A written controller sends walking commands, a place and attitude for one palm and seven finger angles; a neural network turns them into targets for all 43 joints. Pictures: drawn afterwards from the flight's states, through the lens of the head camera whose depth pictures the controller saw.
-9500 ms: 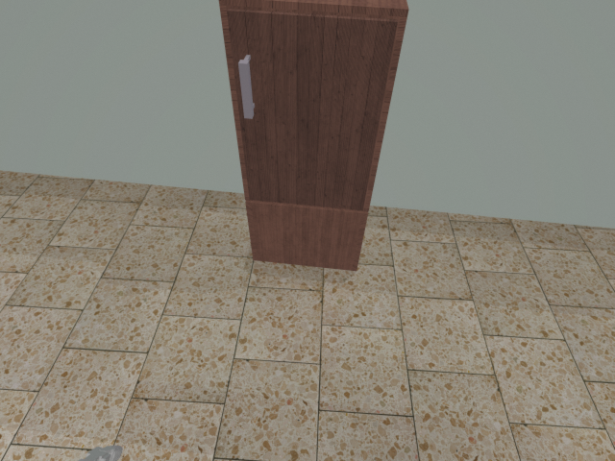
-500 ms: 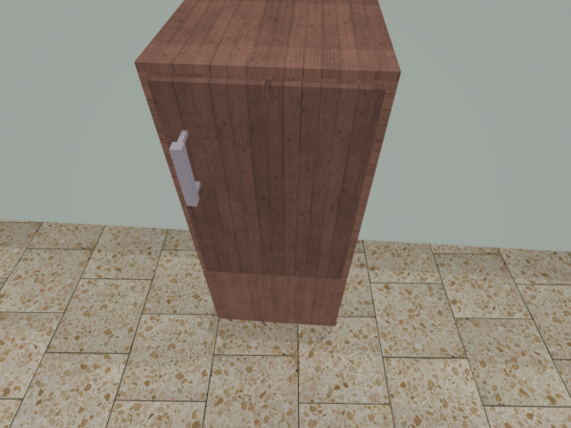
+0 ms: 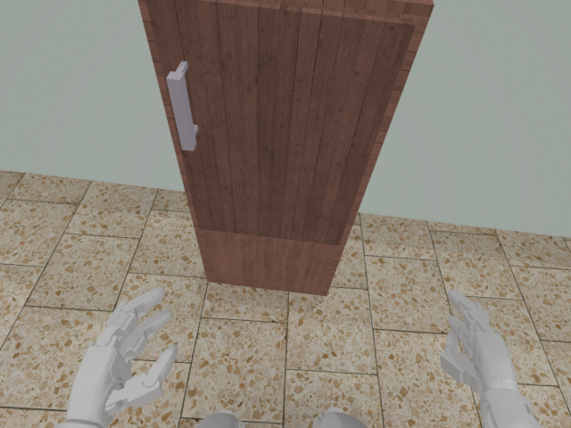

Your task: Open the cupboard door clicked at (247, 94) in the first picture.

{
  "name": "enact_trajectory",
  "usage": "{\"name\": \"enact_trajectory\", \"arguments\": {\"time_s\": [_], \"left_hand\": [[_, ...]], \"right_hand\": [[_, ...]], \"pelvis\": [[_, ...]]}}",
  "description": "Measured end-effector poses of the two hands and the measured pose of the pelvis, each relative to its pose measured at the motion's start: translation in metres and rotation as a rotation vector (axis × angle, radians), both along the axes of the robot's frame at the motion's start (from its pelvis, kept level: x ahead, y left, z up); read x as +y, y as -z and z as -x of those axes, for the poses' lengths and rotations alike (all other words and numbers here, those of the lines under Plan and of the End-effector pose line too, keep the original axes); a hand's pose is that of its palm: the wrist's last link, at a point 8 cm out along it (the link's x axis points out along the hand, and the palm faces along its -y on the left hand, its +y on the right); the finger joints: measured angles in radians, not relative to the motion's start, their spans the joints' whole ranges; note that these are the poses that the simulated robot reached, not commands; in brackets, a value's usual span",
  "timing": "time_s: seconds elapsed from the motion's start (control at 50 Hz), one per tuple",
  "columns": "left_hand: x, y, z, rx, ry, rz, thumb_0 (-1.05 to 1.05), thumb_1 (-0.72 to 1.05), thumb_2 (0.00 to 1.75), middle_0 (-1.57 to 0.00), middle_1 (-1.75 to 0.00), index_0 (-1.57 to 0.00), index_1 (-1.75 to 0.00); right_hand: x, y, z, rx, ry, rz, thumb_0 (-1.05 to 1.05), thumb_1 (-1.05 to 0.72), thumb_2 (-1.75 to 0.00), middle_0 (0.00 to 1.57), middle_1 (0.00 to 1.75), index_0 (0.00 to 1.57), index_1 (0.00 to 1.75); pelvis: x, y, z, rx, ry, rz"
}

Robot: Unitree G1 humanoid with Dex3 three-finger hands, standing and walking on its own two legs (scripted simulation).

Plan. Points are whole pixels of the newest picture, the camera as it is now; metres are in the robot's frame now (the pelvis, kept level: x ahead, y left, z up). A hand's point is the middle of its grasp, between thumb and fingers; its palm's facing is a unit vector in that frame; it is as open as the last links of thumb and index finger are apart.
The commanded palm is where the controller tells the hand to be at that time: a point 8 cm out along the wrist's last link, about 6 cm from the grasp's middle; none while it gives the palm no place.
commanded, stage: raise the hand with hooked fingers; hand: left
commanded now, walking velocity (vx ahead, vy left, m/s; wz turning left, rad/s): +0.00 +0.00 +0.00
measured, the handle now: (186, 107) +0.60 +0.24 +0.09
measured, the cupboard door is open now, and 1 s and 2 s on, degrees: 0 0 0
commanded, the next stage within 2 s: move the hooked fingers beside the handle in 1.64 s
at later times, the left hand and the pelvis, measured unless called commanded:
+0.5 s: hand (96, 304) +0.24 +0.25 +0.07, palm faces +0.08 -0.99 -0.10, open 11.8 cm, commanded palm +0.21 +0.30 +0.07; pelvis +0.00 +0.03 +0.01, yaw +0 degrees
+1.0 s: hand (70, 254) +0.29 +0.30 +0.09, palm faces +0.02 -1.00 -0.06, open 13.9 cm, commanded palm +0.26 +0.35 +0.10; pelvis +0.02 +0.03 +0.03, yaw +1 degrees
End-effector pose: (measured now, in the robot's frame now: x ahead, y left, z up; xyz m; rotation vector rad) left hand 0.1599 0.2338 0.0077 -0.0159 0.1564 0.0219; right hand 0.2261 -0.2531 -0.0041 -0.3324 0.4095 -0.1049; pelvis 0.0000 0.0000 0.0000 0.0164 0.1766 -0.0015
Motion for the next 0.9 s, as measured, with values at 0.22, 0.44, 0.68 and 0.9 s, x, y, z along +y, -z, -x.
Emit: {"name": "enact_trajectory", "arguments": {"time_s": [0.22, 0.44, 0.68, 0.9], "left_hand": [[0.025, -0.049, -0.035, -0.257, 0.086, -0.110, 0.01, 0.30, 0.65, -0.24, -0.68, -0.23, -0.68], [0.057, -0.059, -0.057, -0.073, -0.023, -0.068, 0.00, 0.05, 0.54, -0.26, -0.85, -0.26, -0.85], [0.075, -0.058, -0.074, -0.096, 0.064, -0.079, -0.01, -0.23, 0.42, -0.28, -1.03, -0.28, -1.03], [0.109, -0.092, -0.097, -0.133, -0.015, -0.093, -0.01, -0.44, 0.33, -0.29, -1.16, -0.29, -1.17]], "right_hand": [[0.064, 0.078, 0.037, 0.207, -0.062, -0.122, 0.01, -0.90, -0.89, 0.21, 0.30, 0.20, 0.30], [0.047, 0.067, 0.109, 0.339, 0.134, -0.135, 0.02, -0.90, -0.89, 0.21, 0.30, 0.21, 0.30], [0.029, 0.042, 0.073, 0.245, 0.104, -0.024, 0.02, -0.90, -0.89, 0.21, 0.30, 0.20, 0.30], [0.057, 0.030, 0.043, 0.202, 0.022, -0.083, 0.01, -0.90, -0.89, 0.21, 0.30, 0.20, 0.30]], "pelvis": [[0.010, 0.018, 0.013, 0.036, -0.045, 0.060], [0.024, -0.009, 0.002, 0.021, -0.001, 0.036], [0.032, -0.013, -0.003, 0.004, -0.020, 0.053], [0.033, -0.025, -0.014, -0.019, -0.025, 0.054]]}}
